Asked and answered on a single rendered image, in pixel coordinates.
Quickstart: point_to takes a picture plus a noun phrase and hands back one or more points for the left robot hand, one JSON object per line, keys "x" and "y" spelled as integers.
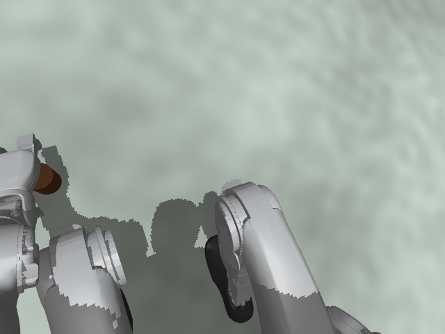
{"x": 20, "y": 169}

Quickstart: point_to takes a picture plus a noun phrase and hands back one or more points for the left robot arm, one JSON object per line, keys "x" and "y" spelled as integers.
{"x": 19, "y": 254}

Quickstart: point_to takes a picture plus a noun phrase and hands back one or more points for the tin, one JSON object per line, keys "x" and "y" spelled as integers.
{"x": 49, "y": 181}

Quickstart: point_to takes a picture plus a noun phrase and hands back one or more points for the right robot foot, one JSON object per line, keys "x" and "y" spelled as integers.
{"x": 239, "y": 314}

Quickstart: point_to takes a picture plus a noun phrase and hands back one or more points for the left robot foot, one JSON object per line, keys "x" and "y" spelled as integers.
{"x": 127, "y": 309}

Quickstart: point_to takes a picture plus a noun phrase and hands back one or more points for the right robot hand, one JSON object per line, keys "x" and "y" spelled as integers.
{"x": 344, "y": 323}

